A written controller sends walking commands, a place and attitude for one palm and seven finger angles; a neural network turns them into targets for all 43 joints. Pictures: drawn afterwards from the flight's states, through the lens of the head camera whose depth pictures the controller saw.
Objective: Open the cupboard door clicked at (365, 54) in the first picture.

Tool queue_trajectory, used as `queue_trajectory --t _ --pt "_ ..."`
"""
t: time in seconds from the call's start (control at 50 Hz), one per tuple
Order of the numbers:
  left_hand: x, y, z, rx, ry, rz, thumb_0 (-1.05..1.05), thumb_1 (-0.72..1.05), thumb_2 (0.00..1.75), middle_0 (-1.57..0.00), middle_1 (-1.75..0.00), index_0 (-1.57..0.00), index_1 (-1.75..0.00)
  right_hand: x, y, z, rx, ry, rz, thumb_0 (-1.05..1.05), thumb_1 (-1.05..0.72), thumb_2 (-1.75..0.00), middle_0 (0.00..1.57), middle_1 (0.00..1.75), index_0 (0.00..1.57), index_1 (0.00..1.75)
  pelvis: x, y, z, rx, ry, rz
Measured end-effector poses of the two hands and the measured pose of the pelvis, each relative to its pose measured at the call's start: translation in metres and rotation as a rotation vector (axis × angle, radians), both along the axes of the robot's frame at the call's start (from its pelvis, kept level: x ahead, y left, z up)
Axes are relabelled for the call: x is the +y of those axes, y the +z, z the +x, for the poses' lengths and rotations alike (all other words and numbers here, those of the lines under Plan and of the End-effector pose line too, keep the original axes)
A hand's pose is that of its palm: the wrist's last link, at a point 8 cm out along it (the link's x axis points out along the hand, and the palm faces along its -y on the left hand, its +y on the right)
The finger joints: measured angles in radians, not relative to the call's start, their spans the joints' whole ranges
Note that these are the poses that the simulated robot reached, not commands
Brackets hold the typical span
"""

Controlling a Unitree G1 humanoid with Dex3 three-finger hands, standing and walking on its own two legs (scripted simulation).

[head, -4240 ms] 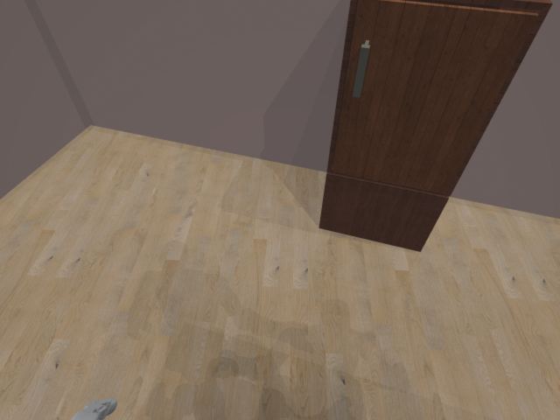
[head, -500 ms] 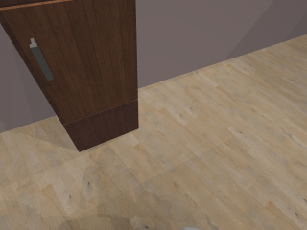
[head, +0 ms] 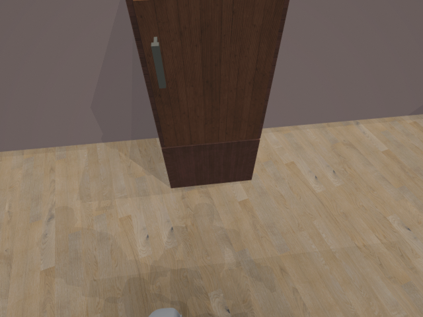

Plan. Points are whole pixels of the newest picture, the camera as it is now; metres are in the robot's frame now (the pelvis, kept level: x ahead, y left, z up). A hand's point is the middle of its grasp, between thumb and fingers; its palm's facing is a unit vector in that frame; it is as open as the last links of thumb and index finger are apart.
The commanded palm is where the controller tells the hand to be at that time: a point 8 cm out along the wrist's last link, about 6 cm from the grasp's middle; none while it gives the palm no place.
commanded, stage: turn to face it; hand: left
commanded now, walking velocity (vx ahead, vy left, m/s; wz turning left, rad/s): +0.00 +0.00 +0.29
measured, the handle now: (159, 63) +0.80 +0.21 +0.04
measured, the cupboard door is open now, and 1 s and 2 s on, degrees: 0 0 0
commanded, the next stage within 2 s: take the last steps up to it in 0.20 s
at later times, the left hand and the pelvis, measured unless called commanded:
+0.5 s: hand out of the picture +0.05 +0.22 -0.16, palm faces +0.11 -0.96 -0.25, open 7.4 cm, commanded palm none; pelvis +0.01 +0.02 +0.00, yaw +6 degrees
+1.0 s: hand out of the picture +0.01 +0.14 -0.18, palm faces +0.24 -0.97 -0.09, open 7.4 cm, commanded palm none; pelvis +0.17 +0.03 -0.02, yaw +7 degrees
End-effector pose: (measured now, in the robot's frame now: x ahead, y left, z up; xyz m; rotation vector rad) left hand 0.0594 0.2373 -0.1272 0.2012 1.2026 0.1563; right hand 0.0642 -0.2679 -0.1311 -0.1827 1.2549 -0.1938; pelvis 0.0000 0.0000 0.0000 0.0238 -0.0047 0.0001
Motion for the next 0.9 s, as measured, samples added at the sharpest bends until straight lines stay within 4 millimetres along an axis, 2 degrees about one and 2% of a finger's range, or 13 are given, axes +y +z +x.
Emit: queue_trajectory --t 0.1,0.16,0.24,0.34,0.42,0.52,0.56,0.62,0.7,0.78,0.84,0.9 --pt "0.038 -0.028 -0.043 0.105 0.097 -0.02 0.01 0.9 0.9 -0.21 -0.3 -0.2 -0.3 0.034 0.003 0.044 -0.074 0.109 -0.037 0.0 -0.91 -0.89 0.2 0.3 0.19 0.3 0.025 -0.014 0.001 0.014 0.048 -0.015" --pt "0.055 -0.028 -0.059 0.166 0.129 -0.008 0.01 0.91 0.9 -0.21 -0.3 -0.2 -0.3 0.053 0.013 0.054 -0.104 0.14 -0.038 0.0 -0.91 -0.89 0.2 0.3 0.2 0.3 0.032 -0.008 0.001 0.009 0.049 -0.023" --pt "0.067 -0.017 -0.061 0.161 0.151 -0.004 0.01 0.91 0.9 -0.2 -0.3 -0.2 -0.3 0.071 0.019 0.055 -0.104 0.159 -0.027 0.0 -0.9 -0.89 0.2 0.3 0.2 0.3 0.038 0.002 0.001 0.008 0.072 -0.041" --pt "0.068 -0.005 -0.048 0.099 0.16 0.007 0.01 0.91 0.9 -0.2 -0.3 -0.19 -0.3 0.081 0.013 0.045 -0.075 0.165 0.011 0.0 -0.9 -0.89 0.2 0.3 0.2 0.3 0.039 0.006 0.0 0.002 0.095 -0.037" --pt "0.055 0.001 -0.034 0.062 0.137 0.012 0.01 0.91 0.9 -0.2 -0.3 -0.19 -0.3 0.078 0.003 0.03 -0.05 0.142 0.046 0.0 -0.9 -0.89 0.2 0.3 0.2 0.3 0.032 0.006 0.004 -0.003 0.101 -0.02" --pt "0.026 0.002 -0.019 0.029 0.104 0.011 0.01 0.91 0.9 -0.2 -0.3 -0.19 -0.3 0.057 -0.019 0.008 0.006 0.088 0.08 0.0 -0.91 -0.89 0.2 0.3 0.2 0.3 0.014 -0.002 0.018 -0.006 0.098 0.004" --pt "0.013 0.001 -0.019 0.019 0.12 0.005 0.01 0.91 0.9 -0.2 -0.3 -0.2 -0.3 0.048 -0.026 0.0 0.051 0.082 0.085 0.0 -0.91 -0.89 0.2 0.3 0.2 0.3 0.008 -0.004 0.025 -0.014 0.113 -0.009" --pt "-0.006 0.003 -0.032 0.036 0.176 -0.016 0.0 0.91 0.9 -0.2 -0.3 -0.2 -0.3 0.039 -0.022 0.0 0.115 0.096 0.088 0.0 -0.91 -0.89 0.2 0.3 0.2 0.3 0.001 0.002 0.039 -0.015 0.122 -0.003" --pt "-0.031 0.001 -0.057 0.16 0.214 -0.06 0.0 0.91 0.9 -0.2 -0.3 -0.2 -0.3 0.03 -0.013 0.02 0.118 0.09 0.078 0.0 -0.91 -0.89 0.2 0.3 0.2 0.3 -0.003 0.008 0.059 -0.012 0.124 0.001" --pt "-0.052 -0.002 -0.075 0.279 0.25 -0.11 0.0 0.91 0.9 -0.2 -0.3 -0.2 -0.3 0.03 -0.011 0.052 0.113 0.099 0.063 0.0 -0.91 -0.89 0.2 0.3 0.2 0.3 -0.001 0.007 0.082 -0.006 0.139 -0.013" --pt "-0.062 -0.004 -0.081 0.354 0.28 -0.143 0.01 0.91 0.9 -0.21 -0.3 -0.2 -0.3 0.04 -0.011 0.086 0.106 0.121 0.058 0.0 -0.91 -0.89 0.2 0.3 0.19 0.3 0.004 0.004 0.102 0.003 0.142 -0.023" --pt "-0.065 -0.007 -0.08 0.422 0.305 -0.174 0.01 0.91 0.9 -0.21 -0.3 -0.2 -0.3 0.057 -0.013 0.13 0.076 0.154 0.06 0.0 -0.91 -0.89 0.19 0.3 0.19 0.3 0.013 -0.001 0.125 0.011 0.138 -0.031"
